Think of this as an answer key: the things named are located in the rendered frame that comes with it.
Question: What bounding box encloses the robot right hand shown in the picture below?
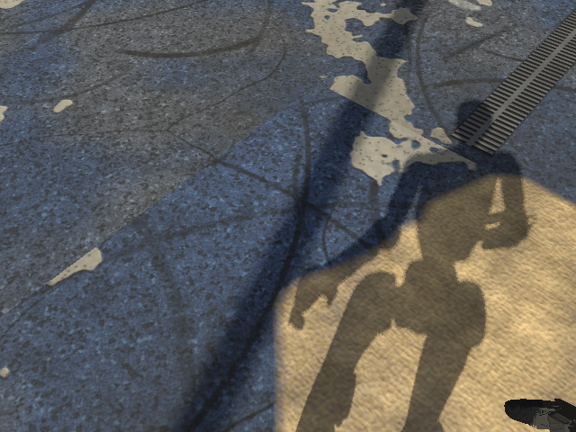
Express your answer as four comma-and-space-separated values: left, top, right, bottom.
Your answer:
504, 398, 576, 432

